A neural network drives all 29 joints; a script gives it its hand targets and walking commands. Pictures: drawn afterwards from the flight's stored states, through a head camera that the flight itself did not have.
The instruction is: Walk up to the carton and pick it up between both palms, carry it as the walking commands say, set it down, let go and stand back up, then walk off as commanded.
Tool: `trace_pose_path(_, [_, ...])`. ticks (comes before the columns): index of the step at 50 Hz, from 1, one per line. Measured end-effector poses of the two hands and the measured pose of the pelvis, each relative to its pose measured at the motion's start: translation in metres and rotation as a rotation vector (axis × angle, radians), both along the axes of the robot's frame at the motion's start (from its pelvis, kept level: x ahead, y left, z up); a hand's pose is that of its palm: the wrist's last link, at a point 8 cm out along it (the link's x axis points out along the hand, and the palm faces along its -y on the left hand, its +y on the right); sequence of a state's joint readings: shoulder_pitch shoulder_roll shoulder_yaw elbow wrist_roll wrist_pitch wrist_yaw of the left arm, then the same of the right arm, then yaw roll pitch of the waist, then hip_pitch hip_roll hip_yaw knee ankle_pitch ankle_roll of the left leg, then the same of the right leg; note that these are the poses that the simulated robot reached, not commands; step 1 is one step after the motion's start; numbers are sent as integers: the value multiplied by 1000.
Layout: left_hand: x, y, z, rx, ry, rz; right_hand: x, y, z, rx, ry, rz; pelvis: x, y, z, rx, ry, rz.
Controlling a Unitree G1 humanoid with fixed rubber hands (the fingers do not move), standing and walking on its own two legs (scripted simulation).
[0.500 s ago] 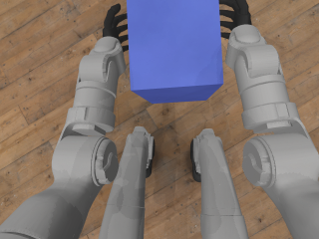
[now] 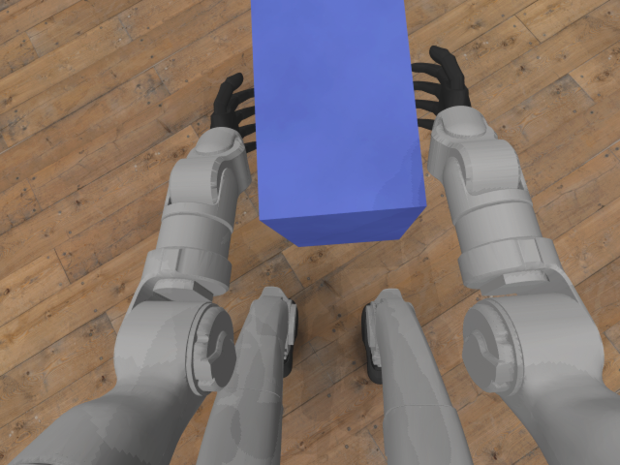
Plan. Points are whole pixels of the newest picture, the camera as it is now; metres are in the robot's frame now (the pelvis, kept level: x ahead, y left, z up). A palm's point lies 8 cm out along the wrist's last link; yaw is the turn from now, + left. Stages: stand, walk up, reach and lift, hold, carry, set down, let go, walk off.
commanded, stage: reach and lift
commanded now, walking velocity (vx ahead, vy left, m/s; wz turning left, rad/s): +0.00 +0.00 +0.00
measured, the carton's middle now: (337, 124) +0.52 +0.03 -0.09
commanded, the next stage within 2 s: none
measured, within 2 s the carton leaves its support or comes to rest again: neither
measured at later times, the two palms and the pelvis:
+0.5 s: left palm (209, 129) +0.43 +0.15 +0.05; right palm (483, 101) +0.46 -0.10 +0.07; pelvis +0.02 +0.00 +0.05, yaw -1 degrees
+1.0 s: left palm (159, 81) +0.43 +0.16 +0.14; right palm (513, 60) +0.45 -0.09 +0.14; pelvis +0.09 +0.01 +0.09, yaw -1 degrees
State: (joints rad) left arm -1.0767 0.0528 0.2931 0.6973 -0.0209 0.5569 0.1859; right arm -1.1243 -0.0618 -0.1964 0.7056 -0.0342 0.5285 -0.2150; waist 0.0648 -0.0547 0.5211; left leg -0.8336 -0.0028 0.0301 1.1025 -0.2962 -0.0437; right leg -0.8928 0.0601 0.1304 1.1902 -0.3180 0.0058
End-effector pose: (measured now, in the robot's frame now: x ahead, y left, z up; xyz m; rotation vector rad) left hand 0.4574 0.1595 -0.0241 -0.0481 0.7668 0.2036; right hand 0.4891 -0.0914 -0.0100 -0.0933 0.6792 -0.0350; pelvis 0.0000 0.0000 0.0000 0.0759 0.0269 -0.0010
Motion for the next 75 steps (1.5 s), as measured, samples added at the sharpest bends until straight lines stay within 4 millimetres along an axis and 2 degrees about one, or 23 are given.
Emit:
trace_pose_path(7, [-8, -5, 18, -10, -3, 1, -11, -5, 17, 7, -2, -14, 4, -1, 14, -1, -39, -7])
trace_pose_path(17, [-14, -7, 53, -4, -28, -4, -18, -7, 52, 4, -28, -14, 9, 0, 32, -4, -79, -12])
trace_pose_path(24, [-24, -5, 73, -14, -26, 0, -27, -6, 76, 5, -26, -17, 18, 1, 47, -8, -98, -15])
trace_pose_path(27, [-30, -4, 85, -12, -23, 3, -31, -3, 87, 2, -21, -12, 25, 3, 53, -11, -78, -14])
trace_pose_path(33, [-43, 0, 116, 7, 1, 14, -44, 0, 110, 8, 4, 6, 52, 5, 66, -18, -8, -12])
trace_pose_path(39, [-40, 1, 143, 15, -39, 11, -41, 1, 138, -9, -38, 17, 67, 7, 73, -21, -22, -14])
trace_pose_path(44, [-34, 2, 159, 17, -46, 2, -38, 1, 153, -13, -45, 13, 77, 10, 80, -26, -54, -17])
trace_pose_path(48, [-32, 4, 163, 18, -23, -5, -39, 3, 154, -12, -22, 6, 85, 12, 85, -30, -65, -17])
trace_pose_path(57, [-36, 0, 162, 23, 3, -46, -54, -1, 151, 15, 5, -55, 100, 18, 92, -40, -77, -14])
trace_pose_path(66, [-42, -9, 166, 35, 2, -89, -69, -10, 154, 22, 4, -95, 95, 19, 91, -41, -90, -13])
trace_pose_path(75, [-44, -15, 167, 44, -1, -110, -68, -16, 162, 45, 2, -121, 91, 20, 91, -41, -95, -13])
